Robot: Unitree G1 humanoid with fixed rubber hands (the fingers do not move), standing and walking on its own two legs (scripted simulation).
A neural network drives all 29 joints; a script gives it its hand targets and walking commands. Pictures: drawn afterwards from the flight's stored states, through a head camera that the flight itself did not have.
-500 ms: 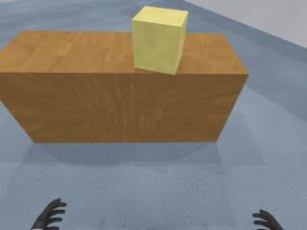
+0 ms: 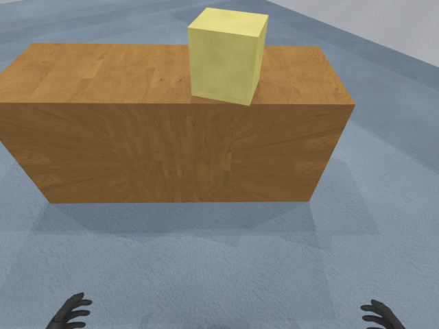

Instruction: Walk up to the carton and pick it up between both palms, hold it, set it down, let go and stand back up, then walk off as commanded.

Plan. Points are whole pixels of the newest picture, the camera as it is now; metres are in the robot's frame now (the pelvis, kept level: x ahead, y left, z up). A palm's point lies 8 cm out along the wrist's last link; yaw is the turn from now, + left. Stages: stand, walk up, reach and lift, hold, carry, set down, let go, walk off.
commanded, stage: stand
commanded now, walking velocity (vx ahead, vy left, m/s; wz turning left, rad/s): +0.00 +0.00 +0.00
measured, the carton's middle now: (228, 57) +1.01 +0.00 +0.02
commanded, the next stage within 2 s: none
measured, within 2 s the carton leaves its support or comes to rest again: neither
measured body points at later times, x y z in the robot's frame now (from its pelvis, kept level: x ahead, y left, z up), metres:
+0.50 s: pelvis +0.00 +0.00 +0.00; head +0.00 +0.01 +0.45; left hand +0.14 +0.31 -0.10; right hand +0.13 -0.31 -0.08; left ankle +0.01 +0.11 -0.72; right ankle +0.06 -0.13 -0.72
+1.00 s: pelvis +0.00 +0.00 +0.00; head +0.00 +0.01 +0.45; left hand +0.13 +0.31 -0.10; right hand +0.13 -0.31 -0.08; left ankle +0.01 +0.11 -0.72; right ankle +0.06 -0.13 -0.72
